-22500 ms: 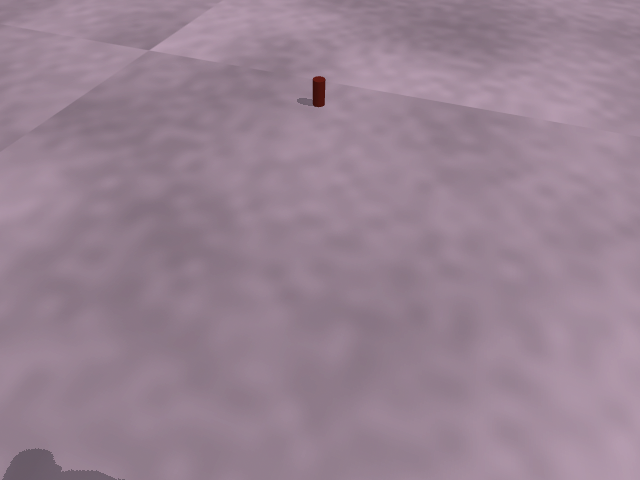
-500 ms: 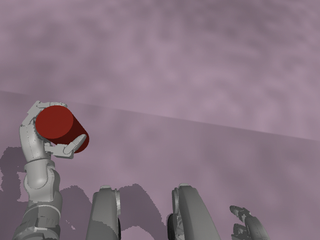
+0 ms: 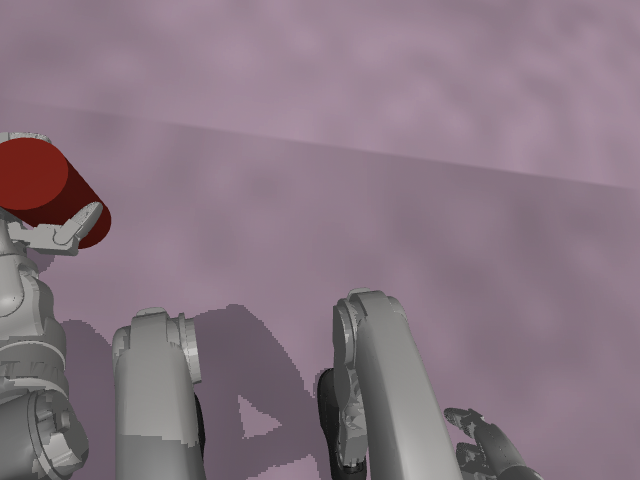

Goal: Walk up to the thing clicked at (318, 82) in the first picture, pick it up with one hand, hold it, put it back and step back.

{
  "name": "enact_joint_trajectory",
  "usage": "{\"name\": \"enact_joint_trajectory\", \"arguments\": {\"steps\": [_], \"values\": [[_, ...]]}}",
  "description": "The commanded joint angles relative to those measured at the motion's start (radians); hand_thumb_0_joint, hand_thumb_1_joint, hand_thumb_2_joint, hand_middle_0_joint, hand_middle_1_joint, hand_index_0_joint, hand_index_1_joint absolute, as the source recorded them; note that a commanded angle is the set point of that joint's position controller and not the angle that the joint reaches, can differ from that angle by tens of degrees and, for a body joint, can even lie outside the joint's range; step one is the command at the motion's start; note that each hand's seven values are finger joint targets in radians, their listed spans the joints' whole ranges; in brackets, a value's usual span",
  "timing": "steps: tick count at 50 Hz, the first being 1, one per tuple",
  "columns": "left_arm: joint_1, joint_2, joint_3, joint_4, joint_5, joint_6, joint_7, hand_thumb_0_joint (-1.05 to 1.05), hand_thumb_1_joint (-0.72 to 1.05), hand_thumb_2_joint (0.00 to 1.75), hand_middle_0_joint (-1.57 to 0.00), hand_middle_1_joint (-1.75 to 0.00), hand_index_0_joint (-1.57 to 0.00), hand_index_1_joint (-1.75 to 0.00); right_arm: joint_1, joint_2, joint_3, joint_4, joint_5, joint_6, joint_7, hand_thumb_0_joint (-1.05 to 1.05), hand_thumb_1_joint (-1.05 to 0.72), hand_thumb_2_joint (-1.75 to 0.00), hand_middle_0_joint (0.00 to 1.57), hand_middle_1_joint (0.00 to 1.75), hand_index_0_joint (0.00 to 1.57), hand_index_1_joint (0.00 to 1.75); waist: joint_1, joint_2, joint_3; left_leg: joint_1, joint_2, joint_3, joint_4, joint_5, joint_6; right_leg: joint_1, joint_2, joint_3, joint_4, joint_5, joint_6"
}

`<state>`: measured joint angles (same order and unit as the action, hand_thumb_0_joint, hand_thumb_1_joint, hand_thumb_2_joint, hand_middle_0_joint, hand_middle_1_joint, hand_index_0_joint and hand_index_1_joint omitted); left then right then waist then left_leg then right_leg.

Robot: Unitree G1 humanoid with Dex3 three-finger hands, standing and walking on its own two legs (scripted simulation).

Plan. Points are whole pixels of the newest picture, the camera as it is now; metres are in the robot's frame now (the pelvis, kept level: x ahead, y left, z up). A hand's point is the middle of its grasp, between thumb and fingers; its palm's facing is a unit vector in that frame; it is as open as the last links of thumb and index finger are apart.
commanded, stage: crouch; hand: left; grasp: from the side
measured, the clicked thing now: (57, 201) +0.45 +0.26 -0.07
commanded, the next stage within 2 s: lower in 0.72 s
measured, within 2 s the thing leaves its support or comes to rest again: rests again in 1.94 s
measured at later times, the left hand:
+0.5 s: hand (72, 216) +0.46 +0.26 -0.14, palm faces +0.29 -0.96 -0.02, open 10.2 cm
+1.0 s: hand (85, 222) +0.47 +0.27 -0.19, palm faces +0.30 -0.96 -0.02, open 10.2 cm
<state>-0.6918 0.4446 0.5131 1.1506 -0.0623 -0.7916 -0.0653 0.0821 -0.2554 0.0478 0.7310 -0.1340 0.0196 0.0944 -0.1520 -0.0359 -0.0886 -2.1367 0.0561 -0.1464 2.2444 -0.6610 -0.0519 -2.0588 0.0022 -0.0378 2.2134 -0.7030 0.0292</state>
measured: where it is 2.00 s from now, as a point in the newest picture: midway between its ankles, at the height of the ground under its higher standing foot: (268, 462)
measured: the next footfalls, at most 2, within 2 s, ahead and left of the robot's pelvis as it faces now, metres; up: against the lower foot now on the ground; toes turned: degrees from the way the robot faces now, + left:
none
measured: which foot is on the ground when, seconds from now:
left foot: down 0.00-1.00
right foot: down 0.00-1.00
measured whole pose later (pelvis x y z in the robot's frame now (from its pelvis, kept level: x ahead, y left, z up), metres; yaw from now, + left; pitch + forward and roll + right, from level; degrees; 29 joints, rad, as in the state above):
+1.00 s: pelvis +0.00 +0.01 -0.08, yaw -7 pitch +23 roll -11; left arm -0.69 0.66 0.59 1.24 -0.09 -0.84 -0.09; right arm -0.02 -0.32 0.26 0.66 -0.24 0.07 0.13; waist -0.23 -0.13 0.14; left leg -2.28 0.03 -0.29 2.56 -0.69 -0.06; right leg -2.16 0.05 -0.12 2.43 -0.70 0.07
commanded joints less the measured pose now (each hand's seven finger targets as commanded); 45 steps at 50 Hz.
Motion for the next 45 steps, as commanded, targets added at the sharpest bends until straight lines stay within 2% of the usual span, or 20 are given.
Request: {"name": "enact_joint_trajectory", "arguments": {"steps": [1, 3, 4, 7, 11, 12, 13, 14, 15, 18, 21, 24, 25, 27, 29, 32, 34, 37, 41, 45], "values": [[-0.363, 0.297, 0.042, -0.222, -0.002, -0.085, -0.018, 0.00, 0.08, 1.22, -1.17, -1.32, -1.18, -1.34, 0.113, -0.228, -0.048, -0.059, -0.004, -0.009, -0.017, 0.00, -0.93, -0.92, 0.20, 0.30, 0.20, 0.30, 0.008, 0.237, -0.650, 0.410, -0.023, 0.111, -0.212, 0.030, 0.057, 0.303, 0.036, -0.071, -0.227, 0.105, -0.054], [-0.324, 0.288, 0.047, -0.187, -0.009, -0.073, -0.025, 0.00, 0.09, 1.22, -1.19, -1.33, -1.19, -1.34, 0.107, -0.236, -0.040, -0.064, -0.004, -0.005, -0.016, 0.00, -0.93, -0.91, 0.20, 0.30, 0.20, 0.30, 0.002, 0.217, -0.635, 0.385, -0.022, 0.104, -0.195, 0.020, 0.058, 0.286, 0.041, -0.083, -0.207, 0.095, -0.054], [-0.366, 0.282, 0.039, -0.222, -0.016, -0.076, -0.029, 0.00, 0.08, 1.21, -1.18, -1.32, -1.19, -1.34, 0.119, -0.243, -0.037, -0.055, -0.009, -0.003, -0.016, 0.00, -0.93, -0.91, 0.20, 0.30, 0.20, 0.30, -0.014, 0.228, -0.639, 0.379, -0.022, 0.100, -0.174, 0.025, 0.058, 0.281, 0.040, -0.084, -0.198, 0.111, -0.053], [-0.337, 0.320, 0.055, -0.200, -0.018, -0.069, -0.041, 0.00, 0.10, 1.19, -1.17, -1.31, -1.18, -1.31, 0.112, -0.252, -0.021, -0.059, -0.011, 0.003, -0.019, 0.00, -0.93, -0.91, 0.20, 0.30, 0.20, 0.30, -0.011, 0.244, -0.619, 0.361, -0.020, 0.091, -0.148, 0.039, 0.057, 0.252, 0.043, -0.094, -0.162, 0.126, -0.055], [-0.328, 0.320, 0.061, -0.193, -0.020, -0.067, -0.047, 0.00, 0.14, 1.20, -1.17, -1.32, -1.18, -1.32, 0.120, -0.264, -0.006, -0.045, -0.023, 0.011, -0.015, 0.00, -0.92, -0.91, 0.20, 0.30, 0.20, 0.30, -0.023, 0.239, -0.579, 0.326, -0.019, 0.078, -0.106, 0.069, 0.056, 0.243, 0.048, -0.102, -0.130, 0.161, -0.052], [-0.308, 0.329, 0.072, -0.199, -0.024, -0.066, -0.045, 0.00, 0.12, 1.21, -1.19, -1.33, -1.20, -1.33, 0.116, -0.267, -0.004, -0.051, -0.025, 0.013, -0.015, 0.00, -0.92, -0.91, 0.20, 0.30, 0.20, 0.30, -0.015, 0.240, -0.593, 0.336, -0.018, 0.076, -0.099, 0.075, 0.054, 0.242, 0.051, -0.106, -0.124, 0.164, -0.053], [-0.324, 0.321, 0.062, -0.201, -0.024, -0.069, -0.050, 0.00, 0.15, 1.21, -1.18, -1.33, -1.19, -1.33, 0.111, -0.271, 0.001, -0.047, -0.027, 0.013, -0.013, 0.00, -0.92, -0.91, 0.20, 0.30, 0.20, 0.30, -0.027, 0.258, -0.561, 0.336, -0.017, 0.067, -0.099, 0.067, 0.052, 0.209, 0.049, -0.115, -0.109, 0.158, -0.055], [-0.306, 0.337, 0.074, -0.215, -0.023, -0.071, -0.049, 0.00, 0.14, 1.22, -1.19, -1.33, -1.20, -1.34, 0.115, -0.274, 0.001, -0.045, -0.031, 0.016, -0.013, 0.00, -0.92, -0.91, 0.20, 0.30, 0.20, 0.30, -0.014, 0.275, -0.582, 0.352, -0.015, 0.068, -0.093, 0.083, 0.049, 0.221, 0.053, -0.114, -0.106, 0.172, -0.056], [-0.295, 0.328, 0.064, -0.193, -0.017, -0.070, -0.052, 0.00, 0.18, 1.22, -1.19, -1.34, -1.20, -1.34, 0.115, -0.282, 0.006, -0.043, -0.036, 0.020, -0.012, 0.00, -0.92, -0.91, 0.20, 0.30, 0.20, 0.30, -0.031, 0.285, -0.568, 0.368, -0.013, 0.057, -0.087, 0.099, 0.046, 0.202, 0.051, -0.124, -0.089, 0.185, -0.056], [-0.297, 0.347, 0.070, -0.207, -0.021, -0.079, -0.053, 0.00, 0.18, 1.22, -1.20, -1.34, -1.21, -1.34, 0.099, -0.287, 0.016, -0.047, -0.042, 0.023, -0.008, 0.00, -0.92, -0.91, 0.20, 0.30, 0.20, 0.30, -0.033, 0.276, -0.547, 0.321, -0.013, 0.053, -0.066, 0.067, 0.049, 0.208, 0.055, -0.128, -0.080, 0.166, -0.054], [-0.319, 0.372, 0.080, -0.229, -0.026, -0.085, -0.050, 0.00, 0.19, 1.25, -1.23, -1.37, -1.24, -1.37, 0.095, -0.297, 0.028, -0.046, -0.052, 0.027, -0.005, 0.00, -0.92, -0.91, 0.20, 0.30, 0.20, 0.30, -0.045, 0.282, -0.553, 0.313, -0.010, 0.049, -0.030, 0.097, 0.050, 0.218, 0.058, -0.130, -0.062, 0.197, -0.050], [-0.291, 0.362, 0.085, -0.207, -0.027, -0.087, -0.046, 0.00, 0.19, 1.27, -1.23, -1.38, -1.24, -1.38, 0.091, -0.307, 0.040, -0.048, -0.062, 0.032, 0.001, 0.00, -0.92, -0.91, 0.20, 0.30, 0.20, 0.30, -0.053, 0.298, -0.538, 0.328, -0.009, 0.037, -0.022, 0.119, 0.043, 0.215, 0.058, -0.145, -0.042, 0.213, -0.050], [-0.280, 0.382, 0.094, -0.212, -0.025, -0.089, -0.045, 0.00, 0.18, 1.26, -1.24, -1.38, -1.25, -1.38, 0.091, -0.308, 0.040, -0.048, -0.064, 0.034, 0.003, 0.00, -0.92, -0.91, 0.20, 0.30, 0.20, 0.30, -0.040, 0.289, -0.555, 0.320, -0.008, 0.039, -0.013, 0.121, 0.045, 0.226, 0.061, -0.142, -0.042, 0.216, -0.049], [-0.289, 0.389, 0.082, -0.207, -0.018, -0.092, -0.049, 0.00, 0.19, 1.27, -1.23, -1.39, -1.25, -1.39, 0.083, -0.312, 0.047, -0.049, -0.069, 0.037, 0.004, 0.00, -0.92, -0.91, 0.20, 0.30, 0.20, 0.30, -0.055, 0.290, -0.533, 0.295, -0.007, 0.039, 0.001, 0.114, 0.048, 0.234, 0.063, -0.143, -0.038, 0.217, -0.047], [-0.276, 0.394, 0.085, -0.203, -0.019, -0.095, -0.049, 0.00, 0.18, 1.25, -1.23, -1.37, -1.24, -1.37, 0.069, -0.315, 0.056, -0.057, -0.074, 0.041, 0.007, 0.00, -0.92, -0.91, 0.20, 0.30, 0.20, 0.30, -0.047, 0.291, -0.524, 0.293, -0.006, 0.035, 0.006, 0.115, 0.045, 0.218, 0.064, -0.148, -0.029, 0.213, -0.048], [-0.261, 0.383, 0.086, -0.186, -0.026, -0.093, -0.050, 0.00, 0.22, 1.26, -1.24, -1.39, -1.26, -1.39, 0.072, -0.331, 0.063, -0.062, -0.080, 0.044, 0.012, 0.00, -0.92, -0.91, 0.20, 0.30, 0.20, 0.30, -0.068, 0.299, -0.516, 0.302, -0.005, 0.024, 0.014, 0.116, 0.042, 0.225, 0.066, -0.161, -0.020, 0.219, -0.047], [-0.287, 0.423, 0.091, -0.230, -0.022, -0.102, -0.047, 0.00, 0.18, 1.24, -1.24, -1.37, -1.25, -1.37, 0.058, -0.335, 0.068, -0.066, -0.082, 0.046, 0.011, 0.00, -0.92, -0.91, 0.20, 0.30, 0.20, 0.30, -0.057, 0.326, -0.515, 0.312, -0.004, 0.021, 0.014, 0.114, 0.038, 0.203, 0.065, -0.163, -0.011, 0.214, -0.051], [-0.256, 0.400, 0.084, -0.187, -0.028, -0.098, -0.047, 0.00, 0.22, 1.24, -1.24, -1.37, -1.25, -1.37, 0.054, -0.341, 0.079, -0.074, -0.085, 0.050, 0.014, 0.00, -0.92, -0.91, 0.20, 0.30, 0.20, 0.30, -0.071, 0.317, -0.490, 0.298, -0.004, 0.012, 0.019, 0.120, 0.038, 0.210, 0.065, -0.173, -0.005, 0.224, -0.050], [-0.257, 0.428, 0.093, -0.201, -0.028, -0.110, -0.041, 0.00, 0.20, 1.24, -1.25, -1.37, -1.26, -1.37, 0.042, -0.349, 0.090, -0.079, -0.091, 0.053, 0.016, 0.00, -0.92, -0.91, 0.20, 0.30, 0.20, 0.30, -0.074, 0.321, -0.480, 0.301, -0.002, 0.005, 0.028, 0.121, 0.037, 0.211, 0.068, -0.177, -0.001, 0.227, -0.049], [-0.234, 0.395, 0.080, -0.105, -0.036, -0.117, -0.032, 0.00, 0.14, 1.22, -1.27, -1.40, -1.29, -1.40, 0.027, -0.354, 0.114, -0.090, -0.096, 0.054, 0.020, 0.00, -0.93, -0.91, 0.20, 0.30, 0.20, 0.30, -0.106, 0.276, -0.427, 0.267, -0.001, -0.008, 0.046, 0.097, 0.041, 0.207, 0.073, -0.190, -0.002, 0.216, -0.045]]}}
